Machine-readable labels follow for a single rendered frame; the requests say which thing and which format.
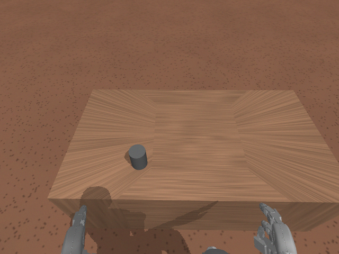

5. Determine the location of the left robot hand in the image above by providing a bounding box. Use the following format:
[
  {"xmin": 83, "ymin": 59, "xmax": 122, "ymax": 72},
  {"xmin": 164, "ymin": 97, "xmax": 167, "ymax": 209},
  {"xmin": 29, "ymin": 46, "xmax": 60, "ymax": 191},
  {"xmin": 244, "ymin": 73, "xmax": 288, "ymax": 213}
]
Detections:
[{"xmin": 61, "ymin": 205, "xmax": 96, "ymax": 254}]

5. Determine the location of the right robot hand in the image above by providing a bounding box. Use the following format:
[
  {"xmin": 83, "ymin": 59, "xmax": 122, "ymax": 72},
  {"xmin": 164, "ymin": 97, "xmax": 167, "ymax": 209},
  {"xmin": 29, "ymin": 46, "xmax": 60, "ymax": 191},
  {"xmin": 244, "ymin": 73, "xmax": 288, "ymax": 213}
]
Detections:
[{"xmin": 254, "ymin": 203, "xmax": 297, "ymax": 254}]

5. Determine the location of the can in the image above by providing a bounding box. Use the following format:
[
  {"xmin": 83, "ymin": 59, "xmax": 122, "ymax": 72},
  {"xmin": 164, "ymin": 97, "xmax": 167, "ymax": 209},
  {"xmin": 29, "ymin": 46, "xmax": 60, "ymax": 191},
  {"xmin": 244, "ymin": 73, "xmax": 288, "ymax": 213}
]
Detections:
[{"xmin": 129, "ymin": 144, "xmax": 147, "ymax": 170}]

